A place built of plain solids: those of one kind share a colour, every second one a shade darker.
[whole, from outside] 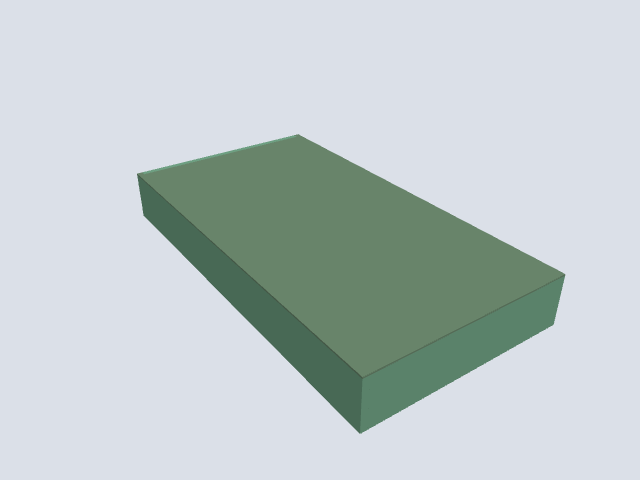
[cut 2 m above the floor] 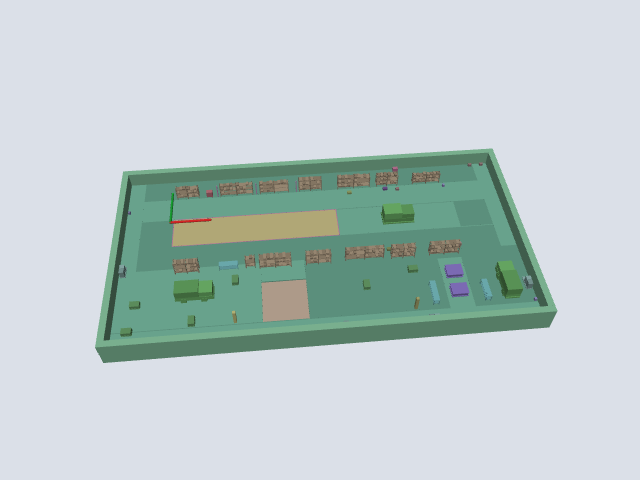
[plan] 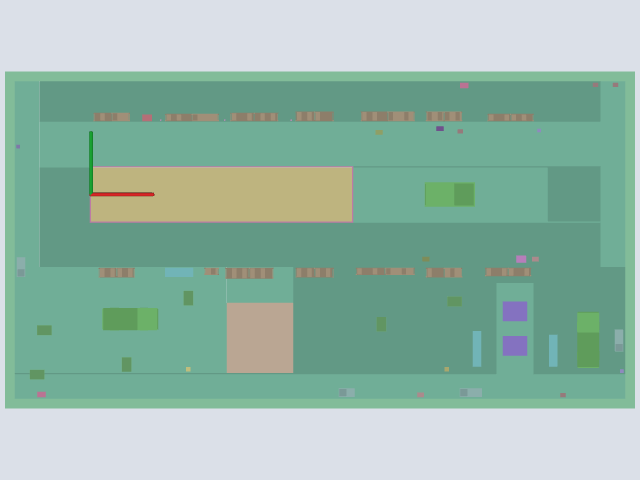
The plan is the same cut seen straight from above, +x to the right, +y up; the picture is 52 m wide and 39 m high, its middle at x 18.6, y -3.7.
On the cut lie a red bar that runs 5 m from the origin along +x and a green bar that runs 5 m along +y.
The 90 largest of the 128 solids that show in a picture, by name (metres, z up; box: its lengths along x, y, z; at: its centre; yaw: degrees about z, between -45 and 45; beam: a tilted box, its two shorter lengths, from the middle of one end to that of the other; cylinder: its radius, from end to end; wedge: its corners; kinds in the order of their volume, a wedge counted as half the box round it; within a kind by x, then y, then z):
{
 "floor_1": {"box": [2.0, 15.1, 1.4], "at": [-5.2, 1.65, -0.7]},
 "floor_2": {"box": [4.1, 0.1, 1.4], "at": [-2.15, -2.25, -0.7]},
 "floor_3": {"box": [4.1, 4.4, 1.4], "at": [-2.15, 0.0, -0.7]},
 "floor_4": {"box": [4.1, 0.1, 1.4], "at": [-2.15, 2.25, -0.7]},
 "floor_5": {"box": [17.23, 8.6, 1.4], "at": [2.42, -10.2, -0.7]},
 "floor_6": {"box": [39.15, 0.1, 1.4], "at": [13.38, -14.55, -0.7]},
 "floor_7": {"box": [5.4, 2.9, 1.4], "at": [13.73, -7.35, -0.7]},
 "floor_8": {"box": [49.6, 2.0, 1.4], "at": [18.6, -15.6, -0.7]},
 "floor_9": {"box": [45.6, 3.6, 1.4], "at": [18.6, -4.1, -0.7]},
 "floor_10": {"box": [45.6, 3.6, 1.4], "at": [18.6, 4.1, -0.7]},
 "floor_11": {"box": [45.6, 3.3, 1.4], "at": [18.6, 7.55, -0.7]},
 "floor_12": {"box": [16.52, 8.6, 1.4], "at": [24.69, -10.2, -0.7]},
 "floor_13": {"box": [15.8, 4.4, 1.4], "at": [29.2, 0.0, -0.7]},
 "floor_14": {"box": [20.1, 0.1, 1.4], "at": [31.35, -2.25, -0.7]},
 "floor_15": {"box": [20.1, 0.1, 1.4], "at": [31.35, 2.25, -0.7]},
 "floor_16": {"box": [3.0, 7.4, 1.4], "at": [34.45, -10.9, -0.7]},
 "floor_17": {"box": [3.0, 1.3, 1.4], "at": [34.45, -6.55, -0.7]},
 "floor_18": {"box": [4.3, 4.4, 1.4], "at": [39.25, 0.0, -0.7]},
 "floor_19": {"box": [7.45, 8.7, 1.4], "at": [39.67, -10.25, -0.7]},
 "floor_20": {"box": [2.0, 15.1, 1.4], "at": [42.4, 1.65, -0.7]},
 "wall_1": {"box": [0.8, 25.8, 6.7], "at": [-6.6, -3.7, 1.95]},
 "wall_2": {"box": [51.2, 0.8, 6.7], "at": [18.6, -17.0, 1.95]},
 "wall_3": {"box": [51.2, 0.8, 6.7], "at": [18.6, 9.6, 1.95]},
 "wall_4": {"box": [0.8, 25.8, 6.7], "at": [43.8, -3.7, 1.95]},
 "ceil_hall_1": {"box": [51.2, 27.4, 0.2], "at": [18.6, -3.7, 5.2]},
 "floor_pit_1": {"box": [21.2, 4.4, 1.4], "at": [10.6, 0.0, -0.7]},
 "floor_washbay_1": {"box": [5.4, 5.7, 1.25], "at": [13.73, -11.65, -0.78]},
 "vehicle_1": {"box": [2.8, 1.8, 1.03], "at": [2.38, -10.13, 1.51]},
 "vehicle_2": {"box": [4.4, 1.8, 0.62], "at": [3.18, -10.13, 0.69]},
 "vehicle_3": {"box": [1.6, 1.72, 0.73], "at": [4.58, -10.13, 1.36]},
 "vehicle_4": {"box": [2.3, 1.8, 1.03], "at": [28.35, 0.0, 1.35]},
 "vehicle_5": {"box": [4.1, 2.0, 0.22], "at": [29.15, 0.0, 0.11]},
 "vehicle_6": {"box": [3.9, 1.8, 0.62], "at": [29.15, 0.0, 0.53]},
 "vehicle_7": {"box": [1.6, 1.72, 0.73], "at": [30.3, 0.0, 1.2]},
 "vehicle_8": {"box": [1.8, 2.8, 1.03], "at": [40.4, -12.61, 1.51]},
 "vehicle_9": {"box": [1.8, 4.4, 0.62], "at": [40.4, -11.81, 0.69]},
 "vehicle_10": {"box": [1.72, 1.6, 0.73], "at": [40.4, -10.41, 1.36]},
 "floor_band_1": {"box": [21.3, 0.1, 1.4], "at": [10.55, 2.25, -0.7]},
 "floor_band_2": {"box": [21.4, 0.1, 1.4], "at": [10.6, -2.25, -0.7]},
 "floor_band_3": {"box": [0.1, 4.5, 1.4], "at": [21.25, 0.05, -0.7]},
 "drums_1": {"box": [0.58, 0.58, 0.88], "at": [-5.7, -6.37, 0.56]},
 "drums_2": {"box": [0.7, 1.6, 0.12], "at": [-5.7, -5.9, 0.06]},
 "drums_3": {"box": [0.58, 0.58, 0.88], "at": [-5.7, -5.73, 0.56]},
 "drums_4": {"box": [0.58, 0.58, 0.88], "at": [20.46, -16.1, 0.56]},
 "drums_5": {"box": [1.3, 0.7, 0.12], "at": [20.78, -16.1, 0.06]},
 "drums_6": {"box": [0.58, 0.58, 0.88], "at": [30.29, -16.1, 0.56]},
 "drums_7": {"box": [1.8, 0.7, 0.12], "at": [30.86, -16.1, 0.06]},
 "drums_8": {"box": [0.58, 0.58, 0.88], "at": [30.93, -16.1, 0.56]},
 "drums_9": {"box": [0.58, 0.58, 0.88], "at": [42.9, -12.44, 0.56]},
 "drums_10": {"box": [0.7, 1.8, 0.12], "at": [42.9, -11.87, 0.06]},
 "drums_11": {"box": [0.58, 0.58, 0.88], "at": [42.9, -11.8, 0.56]},
 "pallet_1": {"box": [1.16, 0.76, 0.43], "at": [-4.38, -14.64, 0.35]},
 "pallet_2": {"box": [1.16, 0.76, 0.41], "at": [-3.79, -11.03, 0.35]},
 "pallet_3": {"box": [0.76, 1.16, 0.44], "at": [2.89, -13.82, 0.36]},
 "pallet_4": {"box": [0.76, 1.16, 0.41], "at": [7.9, -8.43, 0.35]},
 "pallet_5": {"box": [0.76, 1.16, 0.43], "at": [23.59, -10.54, 0.35]},
 "pallet_6": {"box": [1.16, 0.76, 0.42], "at": [29.54, -8.7, 0.35]},
 "rack_1": {"box": [1.81, 0.9, 0.05], "at": [11.9, -6.4, 1.02]},
 "rack_2": {"box": [1.81, 0.9, 0.05], "at": [11.9, -6.4, 1.71]},
 "rack_3": {"box": [0.36, 0.8, 0.26], "at": [12.05, -6.4, 1.86]},
 "rack_4": {"box": [0.36, 0.8, 0.26], "at": [12.47, -6.4, 1.86]},
 "rack_5": {"box": [0.36, 0.8, 0.26], "at": [13.12, -6.4, 1.86]},
 "rack_6": {"box": [1.81, 0.9, 0.05], "at": [13.81, -6.4, 1.71]},
 "rack_7": {"box": [0.36, 0.8, 0.26], "at": [13.96, -6.4, 1.86]},
 "rack_8": {"box": [1.81, 0.7, 0.05], "at": [14.21, 6.3, 0.33]},
 "rack_9": {"box": [1.81, 0.7, 0.05], "at": [14.21, 6.3, 0.96]},
 "rack_10": {"box": [0.36, 0.7, 0.26], "at": [17.75, 6.35, 2.05]},
 "rack_11": {"box": [0.36, 0.7, 0.26], "at": [22.21, 6.35, 1.91]},
 "rack_12": {"box": [2.25, 0.6, 0.05], "at": [22.73, -6.25, 0.33]},
 "rack_13": {"box": [2.25, 0.6, 0.05], "at": [22.73, -6.25, 1.9]},
 "rack_14": {"box": [2.05, 0.8, 0.05], "at": [23.02, 6.35, 1.76]},
 "rack_15": {"box": [2.25, 0.6, 0.05], "at": [25.07, -6.25, 1.9]},
 "rack_16": {"box": [2.05, 0.8, 0.05], "at": [25.18, 6.35, 1.04]},
 "rack_17": {"box": [2.05, 0.8, 0.05], "at": [25.18, 6.35, 1.76]},
 "rack_18": {"box": [0.36, 0.7, 0.26], "at": [29.78, -6.35, 1.99]},
 "rack_19": {"box": [0.36, 0.7, 0.26], "at": [29.78, 6.35, 1.82]},
 "wall_column_1": {"box": [0.36, 0.36, 5.1], "at": [7.9, -14.2, 2.55]},
 "wall_column_2": {"box": [0.36, 0.36, 5.1], "at": [28.9, -14.2, 2.55]},
 "lifttable_1": {"box": [2.0, 1.6, 0.07], "at": [34.45, -12.3, 0.58]},
 "lifttable_2": {"box": [2.0, 1.6, 0.07], "at": [34.45, -9.5, 0.58]},
 "cart_1": {"box": [0.8, 0.55, 0.82], "at": [4.56, 6.22, 0.51]},
 "workbench_1": {"box": [2.18, 0.63, 0.05], "at": [7.15, -6.33, 0.2]},
 "workbench_2": {"box": [2.3, 0.75, 0.05], "at": [7.15, -6.33, 0.88]},
 "workbench_3": {"box": [0.7, 2.9, 0.05], "at": [31.35, -12.55, 0.88]},
 "workbench_4": {"box": [0.7, 2.6, 0.05], "at": [37.55, -12.7, 0.88]},
 "chest_1": {"box": [0.7, 0.45, 0.55], "at": [-4.03, -16.25, 0.28]},
 "chest_2": {"box": [0.7, 0.45, 0.55], "at": [30.32, 8.86, 0.28]},
 "tote_1": {"box": [0.6, 0.4, 0.3], "at": [23.4, 5.05, 0.15]},
 "tote_2": {"box": [0.6, 0.4, 0.3], "at": [27.2, -5.25, 0.15]},
 "totes_1": {"box": [0.6, 0.4, 0.3], "at": [28.35, 5.35, 0.15]}
}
